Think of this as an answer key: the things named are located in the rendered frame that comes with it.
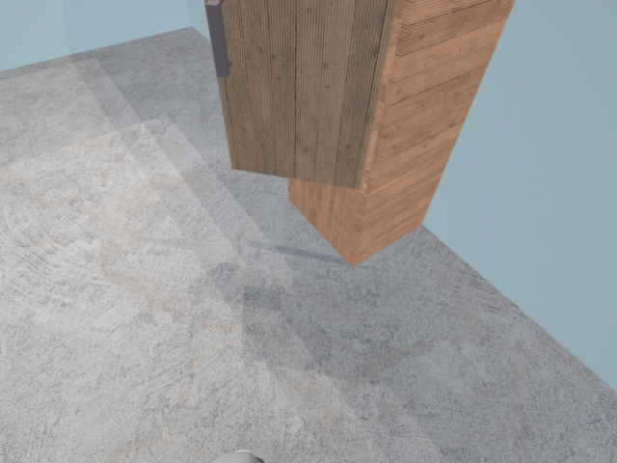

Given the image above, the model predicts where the handle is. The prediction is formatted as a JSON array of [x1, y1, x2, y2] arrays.
[[205, 0, 232, 78]]

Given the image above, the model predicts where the cupboard door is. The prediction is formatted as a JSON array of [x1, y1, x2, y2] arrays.
[[204, 0, 397, 190]]

